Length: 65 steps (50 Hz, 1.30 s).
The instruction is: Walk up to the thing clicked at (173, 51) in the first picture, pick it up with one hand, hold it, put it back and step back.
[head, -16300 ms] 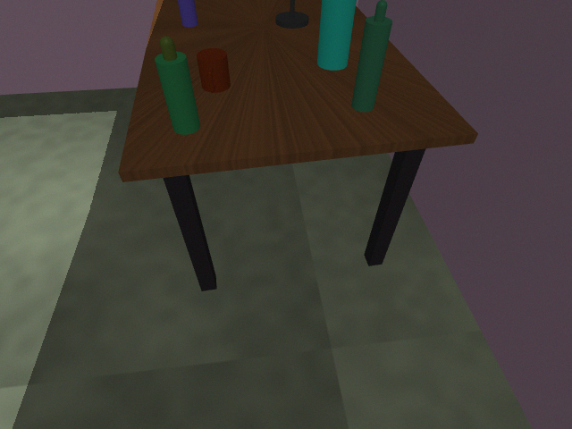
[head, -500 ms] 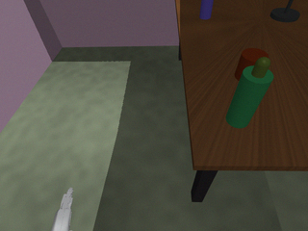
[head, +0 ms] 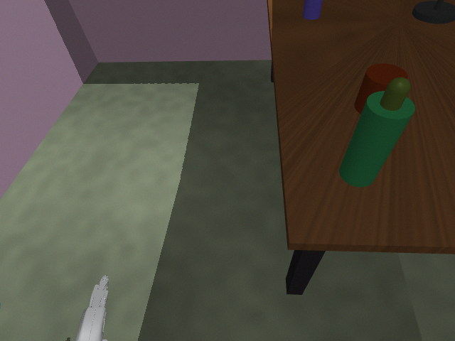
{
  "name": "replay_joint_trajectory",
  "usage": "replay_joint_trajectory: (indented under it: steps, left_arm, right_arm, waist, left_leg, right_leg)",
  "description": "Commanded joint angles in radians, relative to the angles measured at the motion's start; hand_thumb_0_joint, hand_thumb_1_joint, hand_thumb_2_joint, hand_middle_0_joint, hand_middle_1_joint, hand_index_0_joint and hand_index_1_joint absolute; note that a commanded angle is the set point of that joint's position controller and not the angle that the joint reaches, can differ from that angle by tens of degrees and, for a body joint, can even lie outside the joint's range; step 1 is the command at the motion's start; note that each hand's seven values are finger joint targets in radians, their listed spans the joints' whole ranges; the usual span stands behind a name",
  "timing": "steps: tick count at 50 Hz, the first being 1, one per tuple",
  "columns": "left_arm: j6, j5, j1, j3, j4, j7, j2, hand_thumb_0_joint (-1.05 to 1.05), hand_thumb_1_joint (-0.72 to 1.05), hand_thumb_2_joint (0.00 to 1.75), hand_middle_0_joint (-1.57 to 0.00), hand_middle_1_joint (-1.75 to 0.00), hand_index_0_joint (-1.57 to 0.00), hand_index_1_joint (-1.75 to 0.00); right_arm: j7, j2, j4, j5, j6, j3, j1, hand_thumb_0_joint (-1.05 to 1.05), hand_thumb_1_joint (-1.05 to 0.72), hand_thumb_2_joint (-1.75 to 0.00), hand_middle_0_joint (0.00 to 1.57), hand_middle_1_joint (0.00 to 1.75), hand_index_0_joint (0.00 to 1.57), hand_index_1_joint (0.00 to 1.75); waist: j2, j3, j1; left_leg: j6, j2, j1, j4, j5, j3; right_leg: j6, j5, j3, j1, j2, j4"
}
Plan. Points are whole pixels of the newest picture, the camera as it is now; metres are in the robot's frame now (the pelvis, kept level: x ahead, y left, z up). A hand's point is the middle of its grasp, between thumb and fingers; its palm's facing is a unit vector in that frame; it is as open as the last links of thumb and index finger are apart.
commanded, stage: go down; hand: right
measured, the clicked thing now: (375, 134) +0.48 -0.22 +0.09
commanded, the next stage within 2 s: approach in 0.22 s
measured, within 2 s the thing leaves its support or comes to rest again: neither
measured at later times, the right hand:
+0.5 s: hand out of the picture +0.38 -0.40 +0.17, palm faces +0.26 +0.97 -0.01, open 17.5 cm
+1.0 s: hand (400, 164) +0.46 -0.28 +0.04, palm faces +0.17 +0.98 +0.06, open 17.4 cm
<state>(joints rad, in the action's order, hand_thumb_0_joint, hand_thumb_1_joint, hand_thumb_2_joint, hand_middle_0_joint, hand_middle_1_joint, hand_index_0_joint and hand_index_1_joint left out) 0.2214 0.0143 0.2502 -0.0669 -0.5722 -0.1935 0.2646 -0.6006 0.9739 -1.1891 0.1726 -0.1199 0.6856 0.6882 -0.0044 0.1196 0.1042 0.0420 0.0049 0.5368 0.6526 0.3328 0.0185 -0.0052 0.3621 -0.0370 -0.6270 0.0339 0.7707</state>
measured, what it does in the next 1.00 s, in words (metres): stands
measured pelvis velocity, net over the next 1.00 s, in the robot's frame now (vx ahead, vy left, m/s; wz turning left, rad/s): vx -0.01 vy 0.01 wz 0.04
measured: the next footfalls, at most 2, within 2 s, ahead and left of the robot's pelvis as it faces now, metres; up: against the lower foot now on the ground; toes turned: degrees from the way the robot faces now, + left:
none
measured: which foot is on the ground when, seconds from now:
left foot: down 0.00-1.00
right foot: down 0.00-1.00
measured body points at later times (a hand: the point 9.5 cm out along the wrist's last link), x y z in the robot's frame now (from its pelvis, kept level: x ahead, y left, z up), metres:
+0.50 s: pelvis +0.00 +0.00 +0.00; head +0.06 -0.02 +0.44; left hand +0.15 +0.27 -0.06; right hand +0.36 -0.46 +0.17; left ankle -0.01 +0.16 -0.71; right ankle +0.00 -0.11 -0.71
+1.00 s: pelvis -0.01 +0.01 -0.03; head +0.09 -0.03 +0.40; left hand +0.12 +0.28 -0.07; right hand +0.44 -0.33 +0.04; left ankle -0.01 +0.16 -0.71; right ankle +0.00 -0.11 -0.71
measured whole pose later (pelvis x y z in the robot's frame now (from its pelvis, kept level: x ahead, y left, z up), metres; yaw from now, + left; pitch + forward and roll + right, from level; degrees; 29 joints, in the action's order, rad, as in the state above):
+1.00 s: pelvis -0.01 +0.01 -0.03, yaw +2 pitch +19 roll +3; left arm 0.14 0.05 0.30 0.00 -0.34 -0.10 0.26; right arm -0.35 0.64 -1.09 0.14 -0.31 0.60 0.71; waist -0.02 0.13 0.17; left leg 0.04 -0.02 0.81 0.89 0.41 0.00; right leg 0.00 0.43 -0.03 -0.88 0.06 0.98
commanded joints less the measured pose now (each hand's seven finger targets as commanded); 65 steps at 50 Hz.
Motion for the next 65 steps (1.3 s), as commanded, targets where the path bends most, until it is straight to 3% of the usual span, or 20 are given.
replay_joint_trajectory:
  steps: [1,11,17,20,24,31,32,36,39,41,43,46,49,50,52,53,55,59,62,65]
  left_arm:
    - [0.052,-0.008,-0.021,0.095,0.192,-0.015,0.199,0.00,-0.57,0.07,-0.05,-0.04,-0.04,-0.05]
    - [0.055,-0.011,-0.029,0.086,0.164,-0.006,0.176,0.00,-0.56,0.06,-0.05,-0.05,-0.04,-0.05]
    - [0.053,-0.007,-0.053,0.061,0.148,-0.013,0.169,0.00,-0.58,0.06,-0.05,-0.04,-0.04,-0.05]
    - [0.049,-0.008,-0.051,0.030,0.103,-0.011,0.121,0.00,-0.58,0.06,-0.05,-0.04,-0.04,-0.06]
    - [0.056,-0.004,-0.031,0.122,0.158,-0.014,0.222,0.00,-0.56,0.05,-0.06,-0.05,-0.05,-0.06]
    - [0.065,-0.003,0.008,0.063,0.178,0.015,0.133,0.00,-0.56,0.05,-0.06,-0.05,-0.05,-0.06]
    - [0.066,-0.003,-0.001,0.034,0.206,0.022,0.106,0.00,-0.56,0.05,-0.06,-0.05,-0.05,-0.06]
    - [0.044,0.010,0.083,0.097,0.170,0.035,0.145,0.00,-0.54,0.04,-0.05,-0.05,-0.05,-0.06]
    - [0.030,0.023,0.034,0.162,0.199,0.053,0.197,0.00,-0.53,0.04,-0.06,-0.06,-0.06,-0.05]
    - [0.025,0.028,-0.022,0.184,0.287,0.058,0.225,0.00,-0.56,0.05,-0.06,-0.05,-0.06,-0.06]
    - [0.018,0.029,-0.051,0.156,0.404,0.065,0.198,0.00,-0.56,0.05,-0.06,-0.05,-0.06,-0.06]
    - [-0.010,0.030,0.012,0.096,0.405,0.088,0.112,0.00,-0.56,0.05,-0.06,-0.05,-0.06,-0.06]
    - [-0.031,0.032,0.040,0.164,0.470,0.089,0.194,0.00,-0.57,0.05,-0.06,-0.05,-0.05,-0.05]
    - [-0.042,0.032,0.072,0.181,0.453,0.092,0.199,0.00,-0.56,0.05,-0.06,-0.05,-0.05,-0.05]
    - [-0.067,0.028,0.192,0.154,0.325,0.112,0.128,0.00,-0.55,0.04,-0.06,-0.06,-0.06,-0.05]
    - [-0.067,0.025,0.115,0.131,0.367,0.119,0.107,0.00,-0.55,0.04,-0.06,-0.06,-0.06,-0.05]
    - [-0.066,0.026,0.047,0.173,0.421,0.117,0.141,0.00,-0.54,0.03,-0.06,-0.06,-0.06,-0.05]
    - [-0.071,0.015,0.095,0.130,0.424,0.143,0.073,0.00,-0.54,0.03,-0.06,-0.06,-0.06,-0.05]
    - [-0.068,0.009,0.051,0.185,0.576,0.142,0.141,0.00,-0.53,0.03,-0.06,-0.06,-0.07,-0.05]
    - [-0.087,0.004,0.211,0.195,0.487,0.154,0.140,0.00,-0.53,0.03,-0.05,-0.06,-0.06,-0.05]
  right_arm:
    - [-0.003,0.408,0.201,0.034,-0.054,0.044,0.316,0.00,0.53,-0.05,0.05,0.05,0.05,0.05]
    - [-0.009,0.424,0.277,0.043,-0.075,0.044,0.357,0.00,0.53,-0.05,0.05,0.05,0.05,0.05]
    - [0.003,0.462,0.282,0.034,-0.071,0.074,0.353,0.00,0.52,-0.04,0.05,0.04,0.05,0.04]
    - [-0.004,0.370,0.198,0.030,-0.053,0.020,0.313,0.00,0.51,-0.04,0.05,0.04,0.05,0.04]
    - [-0.003,0.296,0.162,0.033,-0.042,-0.037,0.289,0.00,0.50,-0.05,0.05,0.04,0.05,0.04]
    - [0.013,0.114,0.161,0.069,-0.113,-0.118,0.324,0.00,0.54,-0.05,0.05,0.04,0.05,0.04]
    - [0.024,0.114,0.191,0.065,-0.130,-0.116,0.336,0.00,0.53,-0.05,0.05,0.04,0.05,0.04]
    - [0.077,0.172,0.320,0.061,-0.201,-0.062,0.398,0.00,0.48,-0.05,0.05,0.04,0.05,0.04]
    - [0.133,0.136,0.286,0.039,-0.231,-0.053,0.364,0.00,0.47,-0.06,0.05,0.04,0.04,0.04]
    - [0.176,0.193,0.357,0.023,-0.255,-0.007,0.433,0.00,0.50,-0.03,0.06,0.04,0.05,0.04]
    - [0.205,0.160,0.403,0.017,-0.275,-0.010,0.490,0.00,0.54,-0.03,0.05,0.04,0.05,0.04]
    - [0.234,-0.047,0.223,0.002,-0.267,-0.090,0.318,0.00,0.53,-0.03,0.05,0.04,0.05,0.04]
    - [0.287,0.105,0.420,-0.023,-0.279,-0.020,0.448,0.00,0.56,-0.04,0.04,0.04,0.04,0.04]
    - [0.301,0.087,0.434,-0.030,-0.274,-0.029,0.444,0.00,0.55,-0.04,0.04,0.04,0.04,0.04]
    - [0.320,-0.101,0.247,-0.027,-0.244,-0.104,0.292,0.00,0.57,-0.05,0.03,0.05,0.03,0.05]
    - [0.337,-0.119,0.263,-0.031,-0.248,-0.116,0.325,0.00,0.56,-0.05,0.04,0.05,0.04,0.05]
    - [0.370,-0.009,0.397,-0.051,-0.268,-0.071,0.450,0.00,0.55,-0.05,0.04,0.05,0.04,0.05]
    - [0.378,-0.198,0.241,-0.051,-0.248,-0.162,0.359,0.00,0.54,-0.05,0.03,0.05,0.04,0.05]
    - [0.381,-0.127,0.360,-0.056,-0.248,-0.148,0.459,0.00,0.52,-0.06,0.03,0.05,0.04,0.05]
    - [0.376,-0.157,0.335,-0.045,-0.218,-0.155,0.419,0.00,0.55,-0.05,0.03,0.05,0.03,0.05]
  waist:
    - [0.192,0.309,-0.027]
    - [0.257,0.316,-0.022]
    - [0.277,0.358,-0.047]
    - [0.245,0.298,-0.036]
    - [0.151,0.278,0.014]
    - [0.082,0.264,0.048]
    - [0.107,0.278,0.034]
    - [0.251,0.380,0.010]
    - [0.270,0.394,0.009]
    - [0.275,0.472,-0.004]
    - [0.265,0.558,0.002]
    - [0.200,0.550,0.008]
    - [0.292,0.692,-0.020]
    - [0.307,0.651,-0.021]
    - [0.224,0.410,0.014]
    - [0.191,0.365,0.014]
    - [0.218,0.386,0.012]
    - [0.127,0.264,0.041]
    - [0.118,0.438,0.058]
    - [0.107,0.417,0.069]
  left_leg:
    - [-0.066,-0.041,-0.060,-0.040,-0.246,0.035]
    - [-0.065,-0.028,-0.042,-0.039,-0.230,0.023]
    - [-0.066,-0.032,-0.061,-0.028,-0.255,0.027]
    - [-0.067,-0.035,-0.040,-0.030,-0.235,0.027]
    - [-0.061,-0.037,-0.021,-0.032,-0.228,0.028]
    - [-0.048,-0.031,0.069,0.022,-0.225,0.020]
    - [-0.048,-0.028,0.075,0.036,-0.225,0.016]
    - [-0.054,-0.031,0.134,0.097,-0.220,0.014]
    - [-0.059,-0.035,0.191,0.138,-0.216,0.009]
    - [-0.064,-0.039,0.177,0.155,-0.217,0.006]
    - [-0.063,-0.047,0.145,0.169,-0.232,0.012]
    - [-0.059,-0.059,0.121,0.188,-0.263,0.028]
    - [-0.064,-0.058,0.073,0.186,-0.291,0.024]
    - [-0.067,-0.060,0.088,0.185,-0.271,0.027]
    - [-0.063,-0.061,0.156,0.170,-0.234,0.030]
    - [-0.063,-0.058,0.172,0.166,-0.210,0.024]
    - [-0.065,-0.047,0.177,0.168,-0.179,0.009]
    - [-0.058,-0.045,0.183,0.165,-0.122,0.011]
    - [-0.050,-0.037,0.138,0.174,-0.162,-0.005]
    - [-0.041,-0.035,0.145,0.184,-0.232,0.000]
  right_leg:
    - [0.015,-0.438,-0.025,0.315,0.001,-0.091]
    - [0.003,-0.335,-0.011,0.304,-0.015,-0.091]
    - [0.014,-0.442,-0.018,0.331,-0.011,-0.072]
    - [0.010,-0.397,-0.015,0.283,-0.010,-0.082]
    - [-0.003,-0.309,-0.013,0.271,-0.010,-0.090]
    - [-0.016,-0.275,-0.016,0.202,-0.015,-0.024]
    - [-0.015,-0.280,-0.012,0.198,-0.018,-0.013]
    - [0.005,-0.374,-0.013,0.246,-0.014,0.031]
    - [0.015,-0.442,-0.014,0.227,-0.002,0.081]
    - [0.016,-0.440,-0.016,0.220,0.002,0.102]
    - [0.018,-0.457,-0.020,0.247,0.006,0.122]
    - [0.015,-0.536,-0.022,0.208,0.007,0.138]
    - [0.025,-0.570,-0.017,0.292,0.009,0.132]
    - [0.030,-0.560,-0.016,0.291,0.010,0.122]
    - [0.021,-0.479,-0.007,0.182,0.008,0.109]
    - [0.013,-0.408,-0.003,0.116,0.006,0.103]
    - [0.008,-0.287,0.009,0.104,0.007,0.099]
    - [-0.008,-0.150,0.012,0.019,-0.003,0.091]
    - [-0.013,-0.177,0.013,0.077,-0.001,0.111]
    - [-0.018,-0.240,0.015,0.085,-0.008,0.137]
